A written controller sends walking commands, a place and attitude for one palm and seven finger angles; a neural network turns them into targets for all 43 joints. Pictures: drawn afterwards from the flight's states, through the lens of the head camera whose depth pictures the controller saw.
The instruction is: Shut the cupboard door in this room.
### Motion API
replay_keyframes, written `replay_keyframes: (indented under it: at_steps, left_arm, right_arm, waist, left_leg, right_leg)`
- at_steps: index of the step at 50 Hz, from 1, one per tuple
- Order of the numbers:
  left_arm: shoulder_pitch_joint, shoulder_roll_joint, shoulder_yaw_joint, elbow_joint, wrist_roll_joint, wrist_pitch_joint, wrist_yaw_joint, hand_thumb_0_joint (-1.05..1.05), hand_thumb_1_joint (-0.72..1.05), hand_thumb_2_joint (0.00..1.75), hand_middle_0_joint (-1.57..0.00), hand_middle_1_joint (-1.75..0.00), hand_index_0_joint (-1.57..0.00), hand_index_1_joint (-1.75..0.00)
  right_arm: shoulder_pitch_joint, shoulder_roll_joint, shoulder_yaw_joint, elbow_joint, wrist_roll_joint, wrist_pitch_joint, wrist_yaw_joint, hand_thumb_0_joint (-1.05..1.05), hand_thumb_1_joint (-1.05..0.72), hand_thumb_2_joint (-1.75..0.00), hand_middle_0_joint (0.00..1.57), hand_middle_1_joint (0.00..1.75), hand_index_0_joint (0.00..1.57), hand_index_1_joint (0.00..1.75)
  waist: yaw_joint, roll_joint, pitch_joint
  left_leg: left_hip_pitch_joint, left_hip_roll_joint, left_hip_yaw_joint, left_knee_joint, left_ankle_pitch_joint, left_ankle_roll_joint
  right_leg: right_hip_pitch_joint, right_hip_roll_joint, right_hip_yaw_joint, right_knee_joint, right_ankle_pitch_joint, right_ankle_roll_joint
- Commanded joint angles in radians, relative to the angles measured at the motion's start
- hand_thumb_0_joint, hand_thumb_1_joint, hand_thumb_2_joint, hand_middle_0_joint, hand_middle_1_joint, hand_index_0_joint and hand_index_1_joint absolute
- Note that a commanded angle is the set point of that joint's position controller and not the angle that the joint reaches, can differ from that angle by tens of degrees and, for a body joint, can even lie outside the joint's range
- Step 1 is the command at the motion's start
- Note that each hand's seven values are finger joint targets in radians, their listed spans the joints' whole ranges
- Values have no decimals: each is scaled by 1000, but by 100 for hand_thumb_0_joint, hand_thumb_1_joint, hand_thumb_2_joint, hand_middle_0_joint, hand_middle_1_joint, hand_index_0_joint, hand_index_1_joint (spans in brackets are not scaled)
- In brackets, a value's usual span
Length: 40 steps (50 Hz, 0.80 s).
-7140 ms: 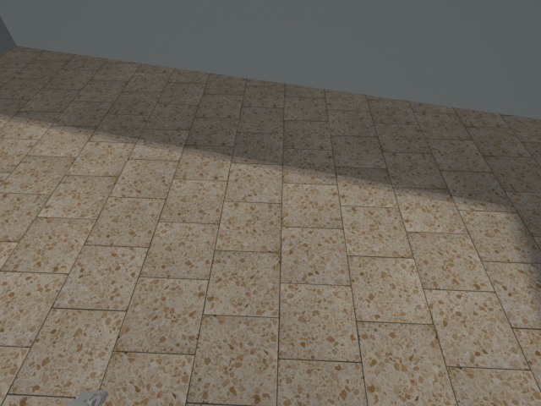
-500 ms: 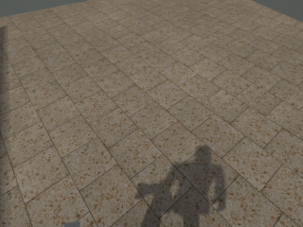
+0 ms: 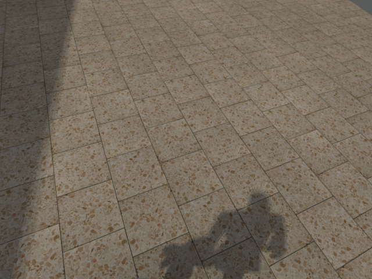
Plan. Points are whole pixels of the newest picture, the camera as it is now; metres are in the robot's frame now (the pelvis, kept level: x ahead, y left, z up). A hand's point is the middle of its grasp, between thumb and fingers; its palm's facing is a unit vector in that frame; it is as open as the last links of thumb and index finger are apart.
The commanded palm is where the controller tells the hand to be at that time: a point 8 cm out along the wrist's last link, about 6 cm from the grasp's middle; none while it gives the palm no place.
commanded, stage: turn or walk to find it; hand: left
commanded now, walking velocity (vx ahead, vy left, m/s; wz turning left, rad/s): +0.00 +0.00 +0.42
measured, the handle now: out of the picture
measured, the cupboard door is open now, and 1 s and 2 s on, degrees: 79 79 79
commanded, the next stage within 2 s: none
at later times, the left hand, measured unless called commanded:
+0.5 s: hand out of the picture +0.05 +0.17 -0.13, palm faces +0.21 -0.93 -0.29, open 7.3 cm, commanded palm none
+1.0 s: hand out of the picture -0.11 +0.20 -0.16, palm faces +0.47 -0.84 -0.26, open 7.3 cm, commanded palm none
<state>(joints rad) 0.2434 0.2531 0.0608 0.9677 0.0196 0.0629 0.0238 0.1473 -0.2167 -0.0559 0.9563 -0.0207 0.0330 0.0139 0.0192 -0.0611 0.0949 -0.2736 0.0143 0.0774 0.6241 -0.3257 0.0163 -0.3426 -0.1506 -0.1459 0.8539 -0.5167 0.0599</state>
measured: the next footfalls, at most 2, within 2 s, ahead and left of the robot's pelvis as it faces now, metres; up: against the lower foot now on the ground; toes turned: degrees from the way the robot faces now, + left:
right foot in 0.40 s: +0.05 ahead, -0.13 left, +0.00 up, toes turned +6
left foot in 0.84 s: -0.05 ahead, +0.11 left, +0.00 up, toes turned +27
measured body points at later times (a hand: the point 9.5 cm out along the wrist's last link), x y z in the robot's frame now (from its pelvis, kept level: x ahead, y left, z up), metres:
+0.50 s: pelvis -0.01 -0.04 +0.01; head +0.01 -0.07 +0.46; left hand +0.04 +0.22 -0.11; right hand +0.08 -0.28 -0.15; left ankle -0.04 +0.10 -0.67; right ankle +0.01 -0.14 -0.72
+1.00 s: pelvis -0.04 -0.01 +0.01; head -0.02 +0.02 +0.46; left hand -0.13 +0.25 -0.14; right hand +0.16 -0.19 -0.12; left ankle -0.09 +0.09 -0.72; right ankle +0.00 -0.14 -0.66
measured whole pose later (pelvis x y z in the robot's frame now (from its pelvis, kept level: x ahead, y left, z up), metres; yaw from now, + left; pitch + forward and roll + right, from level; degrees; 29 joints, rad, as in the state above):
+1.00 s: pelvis -0.04 -0.01 +0.01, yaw +25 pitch -1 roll +0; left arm 0.23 0.27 0.07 0.99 0.01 0.07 0.02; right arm 0.14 -0.20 -0.04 0.95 -0.02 0.02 0.00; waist 0.02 -0.04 0.08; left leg -0.23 0.00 0.04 0.53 -0.29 0.01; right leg -0.43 -0.11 -0.07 1.05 -0.47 0.07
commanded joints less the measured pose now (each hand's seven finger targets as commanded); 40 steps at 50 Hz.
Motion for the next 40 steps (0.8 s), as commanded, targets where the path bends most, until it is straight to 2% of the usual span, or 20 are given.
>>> replay_keyframes:
  at_steps: [1, 2, 5, 11, 14, 16, 18, 19, 20, 21, 22, 23, 24, 25, 27, 31, 33, 36, 38, 40]
  left_arm:
    - [-91, 69, 20, -97, -5, -29, -7, 0, 90, 90, -20, -30, -20, -30]
    - [-63, 66, 19, -83, -5, -31, -11, 0, 90, 90, -20, -30, -20, -30]
    - [-46, 65, 16, -74, -6, -30, -12, 0, 90, 90, -20, -30, -20, -30]
    - [-112, 49, 10, -112, -9, -30, -6, 0, 90, 90, -20, -30, -20, -30]
    - [-99, 40, 7, -123, -12, -36, -3, 0, 90, 90, -20, -30, -20, -30]
    - [-49, 45, 8, -112, -15, -41, -1, 0, 90, 90, -20, -30, -20, -30]
    - [24, 66, 14, -96, -13, -54, 3, 0, 90, 90, -20, -30, -20, -30]
    - [50, 120, 25, -93, -2, -65, 9, 0, 90, 90, -20, -30, -20, -30]
    - [53, 203, 41, -102, 11, -70, 13, 0, 90, 90, -20, -30, -20, -30]
    - [40, 203, 43, -118, -1, -69, 14, 0, 90, 90, -20, -30, -20, -30]
    - [-16, 175, 40, -128, 0, -65, 15, 0, 90, 90, -20, -30, -20, -30]
    - [-68, 144, 32, -139, -1, -62, 16, 0, 90, 90, -20, -30, -20, -30]
    - [-112, 116, 21, -147, 1, -65, 13, 0, 90, 90, -20, -30, -20, -30]
    - [-119, 100, 16, -149, 1, -71, 11, 0, 90, 90, -20, -30, -20, -30]
    - [-76, 97, 15, -136, 2, -75, 13, 0, 90, 90, -20, -30, -20, -30]
    - [5, 119, 22, -98, 7, -74, 12, 0, 90, 90, -20, -30, -20, -30]
    - [41, 133, 26, -77, 10, -73, 11, 0, 90, 90, -20, -30, -20, -30]
    - [60, 161, 36, -59, 13, -67, 10, 0, 90, 90, -20, -30, -20, -30]
    - [36, 169, 39, -52, 12, -63, 9, 0, 90, 90, -20, -30, -20, -30]
    - [18, 164, 40, -52, 2, -55, 6, 0, 90, 90, -20, -30, -20, -30]
  right_arm:
    - [66, -188, -33, -43, -3, -22, -34, 0, -90, -90, 20, 30, 20, 30]
    - [44, -179, -27, -53, -1, -27, -34, 0, -90, -90, 20, 30, 20, 30]
    - [52, -179, -28, -55, 3, -32, -34, 0, -90, -90, 20, 30, 20, 30]
    - [94, -186, -41, -51, -3, -22, -30, 0, -90, -90, 20, 30, 20, 30]
    - [76, -189, -46, -59, -7, -15, -26, 0, -90, -90, 20, 30, 20, 30]
    - [52, -187, -49, -69, -6, -11, -23, 0, -90, -90, 20, 30, 20, 30]
    - [36, -170, -49, -77, 3, -9, -19, 0, -90, -90, 20, 30, 20, 30]
    - [51, -122, -45, -83, 11, -11, -14, 0, -90, -90, 20, 30, 20, 30]
    - [50, -63, -33, -115, 12, -11, -10, 0, -90, -90, 20, 30, 20, 30]
    - [30, -116, -48, -112, -1, 4, -14, 0, -90, -90, 20, 30, 20, 30]
    - [17, -118, -56, -97, -1, 17, -10, 0, -90, -90, 20, 30, 20, 30]
    - [37, -118, -56, -80, -1, 22, -3, 0, -90, -90, 20, 30, 20, 30]
    - [65, -107, -54, -57, -4, 26, 3, 0, -90, -90, 20, 30, 20, 30]
    - [98, -96, -49, -45, -5, 25, 6, 0, -90, -90, 20, 30, 20, 30]
    - [92, -96, -47, -42, -2, 26, 6, 0, -90, -90, 20, 30, 20, 30]
    - [29, -85, -36, -50, 0, 24, 4, 0, -90, -90, 20, 30, 20, 30]
    - [-13, -77, -27, -57, 6, 18, 3, 0, -90, -90, 20, 30, 20, 30]
    - [-31, -68, -16, -62, 13, 8, 0, 0, -90, -90, 20, 30, 20, 30]
    - [5, -70, -14, -54, 16, 2, -3, 0, -90, -90, 20, 30, 20, 30]
    - [66, -88, -16, -39, 11, -8, -4, 0, -90, -90, 20, 30, 20, 30]
  waist:
    - [-49, 256, -86]
    - [-32, 231, -105]
    - [-32, 197, -129]
    - [-61, 190, -117]
    - [-52, 215, -123]
    - [-28, 226, -127]
    - [10, 172, -146]
    - [21, 19, -161]
    - [24, -238, -130]
    - [38, -216, -122]
    - [11, -160, -59]
    - [-20, -91, -27]
    - [-46, -65, -12]
    - [-57, -74, -34]
    - [-37, -112, -50]
    - [3, -108, -70]
    - [24, -113, -82]
    - [36, -148, -113]
    - [12, -140, -129]
    - [-25, -107, -154]
  left_leg:
    - [128, 273, -319, -287, 539, 152]
    - [149, 246, -284, -277, 575, 144]
    - [181, 220, -258, -279, 597, 142]
    - [171, 227, -347, -280, 524, 163]
    - [124, 210, -378, -263, 519, 157]
    - [60, 187, -390, -239, 483, 140]
    - [-32, 135, -366, -163, 377, 88]
    - [-166, 56, -291, -39, 184, 27]
    - [-322, -87, -126, 177, -178, -41]
    - [-291, -48, -171, 367, -253, -39]
    - [-282, -34, -186, 496, -206, -35]
    - [-283, -14, -177, 561, -148, -35]
    - [-270, -2, -155, 596, -79, -46]
    - [-273, -4, -137, 603, -40, -59]
    - [-269, 8, -115, 580, -30, -76]
    - [-260, 17, -79, 430, -86, -90]
    - [-226, 16, -54, 323, -130, -89]
    - [-147, 11, -18, 179, -147, -76]
    - [-76, 6, 2, 61, -106, -67]
    - [75, 5, 21, -154, 84, -54]
  right_leg:
    - [-206, 24, 127, 281, 35, 10]
    - [-193, 31, 121, 273, 66, 14]
    - [-169, 46, 117, 223, 98, 25]
    - [-131, 73, 123, 67, 58, 25]
    - [-44, 99, 113, -69, 58, 14]
    - [49, 118, 100, -189, 129, 7]
    - [216, 105, 101, -421, 297, -1]
    - [341, -30, 227, -532, 302, -35]
    - [355, -278, 476, -587, 369, -150]
    - [210, -338, 492, -617, 335, -219]
    - [105, -290, 457, -636, 245, -221]
    - [64, -246, 384, -628, 226, -202]
    - [55, -189, 278, -603, 267, -176]
    - [90, -152, 208, -579, 341, -160]
    - [130, -154, 171, -565, 414, -165]
    - [226, -180, 148, -533, 545, -185]
    - [260, -195, 136, -503, 653, -196]
    - [272, -211, 122, -452, 748, -205]
    - [255, -215, 103, -411, 733, -186]
    - [187, -178, 38, -316, 651, -118]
